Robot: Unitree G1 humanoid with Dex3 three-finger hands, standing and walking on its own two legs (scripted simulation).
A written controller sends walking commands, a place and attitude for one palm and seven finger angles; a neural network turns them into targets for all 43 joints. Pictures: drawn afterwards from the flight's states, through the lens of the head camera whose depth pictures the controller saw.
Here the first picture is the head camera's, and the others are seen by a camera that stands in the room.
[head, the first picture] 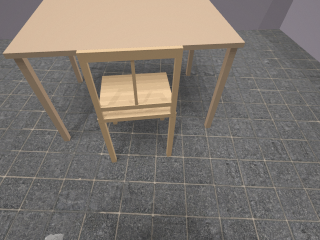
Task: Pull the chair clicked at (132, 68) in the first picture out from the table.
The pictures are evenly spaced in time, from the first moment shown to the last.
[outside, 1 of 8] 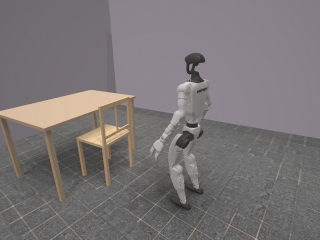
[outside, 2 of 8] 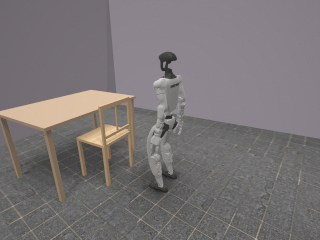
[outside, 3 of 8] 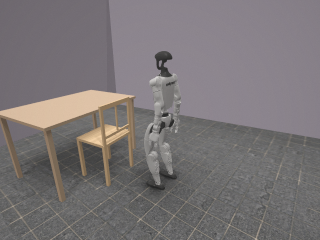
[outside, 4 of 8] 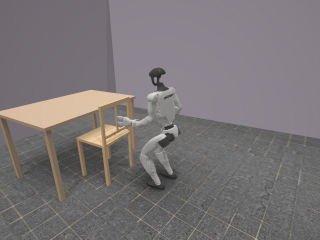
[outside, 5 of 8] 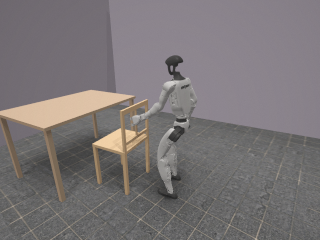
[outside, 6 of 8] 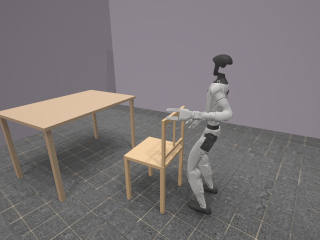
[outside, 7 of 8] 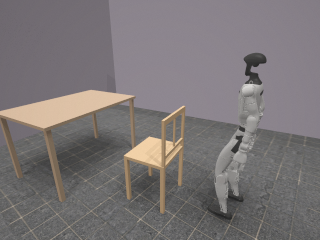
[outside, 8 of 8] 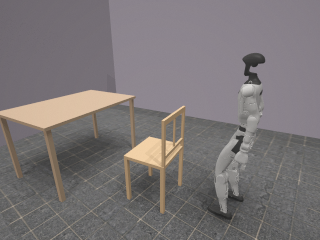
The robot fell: no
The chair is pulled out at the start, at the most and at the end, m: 0.00 0.65 0.65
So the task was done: yes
